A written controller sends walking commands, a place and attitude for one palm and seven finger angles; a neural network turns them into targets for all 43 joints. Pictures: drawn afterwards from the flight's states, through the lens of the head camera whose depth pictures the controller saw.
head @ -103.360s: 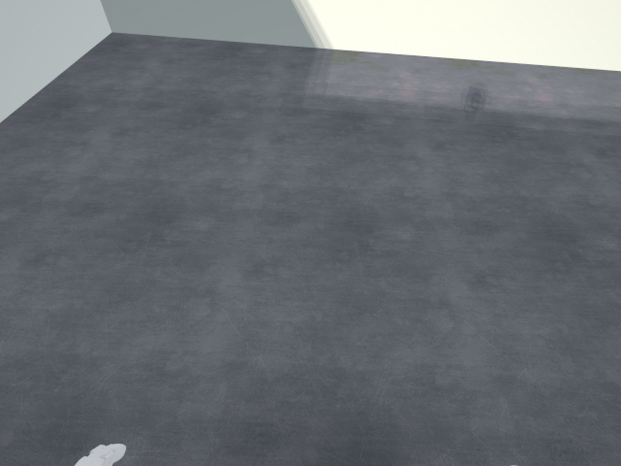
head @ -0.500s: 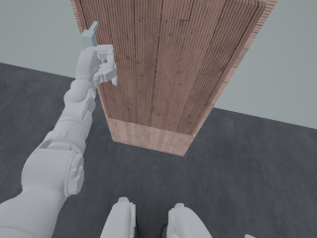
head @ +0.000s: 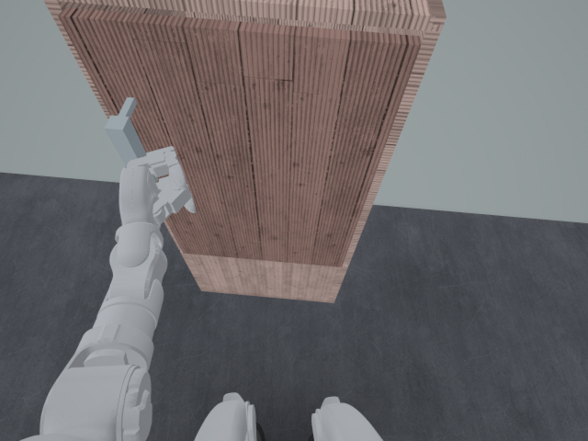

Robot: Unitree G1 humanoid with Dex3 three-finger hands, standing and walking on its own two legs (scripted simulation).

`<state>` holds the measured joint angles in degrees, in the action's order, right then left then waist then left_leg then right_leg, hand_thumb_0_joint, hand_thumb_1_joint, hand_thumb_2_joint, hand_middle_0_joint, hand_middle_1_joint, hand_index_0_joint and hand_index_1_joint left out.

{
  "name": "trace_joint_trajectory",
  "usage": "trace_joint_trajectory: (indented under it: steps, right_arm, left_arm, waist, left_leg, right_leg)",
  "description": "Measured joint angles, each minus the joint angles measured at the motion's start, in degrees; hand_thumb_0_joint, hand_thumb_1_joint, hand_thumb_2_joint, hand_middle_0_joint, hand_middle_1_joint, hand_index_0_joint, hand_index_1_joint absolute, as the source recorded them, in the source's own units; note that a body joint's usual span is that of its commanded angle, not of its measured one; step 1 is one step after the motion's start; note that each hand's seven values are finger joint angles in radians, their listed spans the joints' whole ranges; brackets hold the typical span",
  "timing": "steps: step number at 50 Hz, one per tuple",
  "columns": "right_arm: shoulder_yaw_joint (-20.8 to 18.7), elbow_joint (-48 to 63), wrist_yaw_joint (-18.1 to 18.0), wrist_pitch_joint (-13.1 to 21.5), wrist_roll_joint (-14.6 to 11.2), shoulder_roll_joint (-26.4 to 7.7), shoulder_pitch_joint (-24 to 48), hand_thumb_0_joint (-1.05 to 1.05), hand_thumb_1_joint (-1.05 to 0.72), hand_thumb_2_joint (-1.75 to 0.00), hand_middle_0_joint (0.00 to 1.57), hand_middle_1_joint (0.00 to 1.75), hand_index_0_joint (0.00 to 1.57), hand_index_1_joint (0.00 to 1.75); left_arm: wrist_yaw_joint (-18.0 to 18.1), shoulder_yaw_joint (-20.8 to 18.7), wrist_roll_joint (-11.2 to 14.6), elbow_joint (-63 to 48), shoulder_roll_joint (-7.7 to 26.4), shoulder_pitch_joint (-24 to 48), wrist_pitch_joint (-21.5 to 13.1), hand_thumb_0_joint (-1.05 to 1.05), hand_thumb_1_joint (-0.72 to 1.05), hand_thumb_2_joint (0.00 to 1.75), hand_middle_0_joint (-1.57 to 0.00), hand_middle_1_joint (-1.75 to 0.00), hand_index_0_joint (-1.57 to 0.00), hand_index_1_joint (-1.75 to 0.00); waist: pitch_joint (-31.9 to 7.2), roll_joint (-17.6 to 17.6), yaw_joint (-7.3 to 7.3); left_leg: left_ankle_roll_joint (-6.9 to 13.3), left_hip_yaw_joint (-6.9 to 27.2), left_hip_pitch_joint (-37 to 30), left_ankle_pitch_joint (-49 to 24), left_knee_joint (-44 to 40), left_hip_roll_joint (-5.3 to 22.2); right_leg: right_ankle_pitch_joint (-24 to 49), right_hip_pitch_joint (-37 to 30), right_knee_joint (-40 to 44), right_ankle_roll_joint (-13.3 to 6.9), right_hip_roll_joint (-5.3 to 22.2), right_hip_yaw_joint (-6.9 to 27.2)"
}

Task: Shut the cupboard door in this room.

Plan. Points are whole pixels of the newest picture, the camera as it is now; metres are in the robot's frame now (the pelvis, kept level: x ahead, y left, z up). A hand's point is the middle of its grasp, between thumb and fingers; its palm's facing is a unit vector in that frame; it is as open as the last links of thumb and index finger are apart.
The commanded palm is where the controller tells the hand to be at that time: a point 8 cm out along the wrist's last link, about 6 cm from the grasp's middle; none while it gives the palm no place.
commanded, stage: pull the fist back off the door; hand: left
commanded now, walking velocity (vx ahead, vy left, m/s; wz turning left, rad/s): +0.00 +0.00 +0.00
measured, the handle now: (139, 145) +0.53 +0.20 +0.06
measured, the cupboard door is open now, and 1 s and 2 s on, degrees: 0 0 0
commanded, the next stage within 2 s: draw the hand back to the body in 0.28 s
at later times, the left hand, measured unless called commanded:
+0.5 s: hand (189, 222) +0.38 +0.12 +0.07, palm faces +0.04 -1.00 -0.03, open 3.1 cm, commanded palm +0.35 +0.17 +0.09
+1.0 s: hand (100, 266) +0.29 +0.17 +0.15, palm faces +0.10 -0.98 -0.17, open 3.0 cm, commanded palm +0.26 +0.23 +0.16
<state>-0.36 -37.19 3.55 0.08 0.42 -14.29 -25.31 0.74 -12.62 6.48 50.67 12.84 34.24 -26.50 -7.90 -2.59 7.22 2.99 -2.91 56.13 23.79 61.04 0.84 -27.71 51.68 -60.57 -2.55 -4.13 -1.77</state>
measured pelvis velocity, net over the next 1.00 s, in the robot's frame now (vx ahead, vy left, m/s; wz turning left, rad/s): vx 0.03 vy -0.01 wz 0.04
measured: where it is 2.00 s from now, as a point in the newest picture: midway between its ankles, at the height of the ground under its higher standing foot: outside the picture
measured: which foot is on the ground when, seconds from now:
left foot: down 0.00-1.00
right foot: down 0.00-1.00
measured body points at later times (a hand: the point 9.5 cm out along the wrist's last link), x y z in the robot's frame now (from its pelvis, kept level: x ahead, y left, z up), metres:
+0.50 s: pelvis +0.02 -0.01 +0.01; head +0.08 -0.01 +0.46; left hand +0.38 +0.17 +0.08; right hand +0.21 -0.24 -0.09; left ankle +0.05 +0.09 -0.66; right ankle +0.01 -0.09 -0.66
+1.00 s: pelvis +0.03 -0.01 +0.06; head +0.03 -0.03 +0.51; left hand +0.28 +0.23 +0.16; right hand +0.20 -0.25 -0.03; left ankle +0.05 +0.09 -0.66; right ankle +0.01 -0.09 -0.66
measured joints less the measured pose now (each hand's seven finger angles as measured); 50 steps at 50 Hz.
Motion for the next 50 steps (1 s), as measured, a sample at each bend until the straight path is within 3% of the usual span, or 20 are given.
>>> trace_joint_trajectory:
  steps: [11, 17, 24, 34, 46, 50]
  right_arm:
    - [-1.05, 3.06, -0.78, 0.18, -0.83, -0.11, 9.01, 0.01, -0.90, -0.89, 0.20, 0.30, 0.20, 0.30]
    - [-0.54, 4.92, -1.48, 0.12, -0.95, 0.08, 14.18, 0.01, -0.91, -0.89, 0.19, 0.30, 0.20, 0.30]
    - [0.56, 5.33, -2.01, -0.31, -1.09, 1.27, 15.84, 0.01, -0.90, -0.89, 0.20, 0.30, 0.20, 0.30]
    - [2.15, 5.12, -3.25, -1.96, -2.96, 1.10, 9.40, 0.01, -0.90, -0.89, 0.20, 0.30, 0.20, 0.30]
    - [1.32, 4.96, -5.45, 1.45, -4.29, -1.49, 10.08, 0.02, -0.90, -0.89, 0.19, 0.30, 0.20, 0.30]
    - [1.14, 4.93, -7.18, 0.63, -4.02, -0.89, 12.41, 0.02, -0.90, -0.89, 0.19, 0.30, 0.20, 0.30]
  left_arm:
    - [1.00, 10.27, 0.32, -17.46, -5.69, -16.75, 1.54, 0.01, 0.90, 0.90, -1.30, -1.50, -1.30, -1.50]
    - [1.37, 13.31, -0.68, -19.07, -6.77, -18.28, 1.93, 0.01, 0.89, 0.90, -1.30, -1.50, -1.30, -1.50]
    - [0.77, 12.33, -0.43, -19.03, -5.47, -16.34, 3.32, 0.01, 0.89, 0.90, -1.30, -1.50, -1.30, -1.50]
    - [-3.71, 9.60, 4.18, -31.95, -2.31, -28.16, 9.41, 0.01, 0.89, 0.90, -1.30, -1.50, -1.30, -1.50]
    - [-9.07, 6.38, 8.28, -43.44, 0.54, -39.08, 12.77, 0.01, 0.89, 0.90, -1.28, -1.48, -1.28, -1.47]
    - [-3.30, 8.06, 2.35, -48.23, 2.60, -41.84, 17.39, 0.01, 0.89, 0.90, -1.22, -1.41, -1.22, -1.41]
  waist:
    - [-0.58, 0.66, -4.24]
    - [-0.51, 1.22, -5.93]
    - [-0.20, 1.29, -6.15]
    - [1.06, -0.01, -6.23]
    - [2.42, -0.42, -6.57]
    - [3.41, -0.38, -7.09]
  left_leg:
    - [-0.23, 0.71, -7.20, 1.36, -2.74, -1.11]
    - [-0.48, 1.35, -8.15, 1.54, -2.47, -1.73]
    - [-1.09, 2.05, -7.82, 1.50, -1.75, -1.61]
    - [-1.42, 1.28, -17.49, -1.05, -9.77, -1.42]
    - [-1.30, 1.61, -25.40, -3.45, -15.61, -1.62]
    - [-1.15, 1.58, -29.93, -5.05, -19.65, -2.00]
  right_leg:
    - [-1.60, -7.70, 3.02, -0.07, 0.79, -0.42]
    - [-2.39, -8.80, 2.33, -0.34, 1.34, -1.12]
    - [-2.58, -8.59, 1.58, -0.98, 1.18, -1.85]
    - [0.16, -17.50, 8.98, -1.07, 0.85, -0.61]
    - [2.82, -25.67, 15.38, -0.84, 0.89, -0.61]
    - [4.49, -30.25, 19.55, -0.62, 1.17, -0.39]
